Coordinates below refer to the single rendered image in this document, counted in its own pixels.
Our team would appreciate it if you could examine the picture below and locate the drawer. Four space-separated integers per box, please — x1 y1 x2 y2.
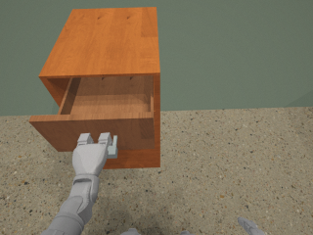
28 75 155 152

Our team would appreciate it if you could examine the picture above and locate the handle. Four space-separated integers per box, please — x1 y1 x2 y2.
107 135 118 159

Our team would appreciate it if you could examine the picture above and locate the robot left shin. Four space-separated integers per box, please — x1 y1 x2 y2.
128 228 138 233

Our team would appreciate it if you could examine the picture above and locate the cabinet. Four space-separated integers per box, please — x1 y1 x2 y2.
38 7 160 169

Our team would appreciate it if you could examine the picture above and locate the right robot hand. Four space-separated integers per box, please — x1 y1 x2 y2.
238 216 265 235

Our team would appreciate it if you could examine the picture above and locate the robot left forearm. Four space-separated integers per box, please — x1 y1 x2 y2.
40 173 100 235

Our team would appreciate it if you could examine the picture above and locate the left robot hand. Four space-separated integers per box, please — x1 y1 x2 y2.
72 132 112 177

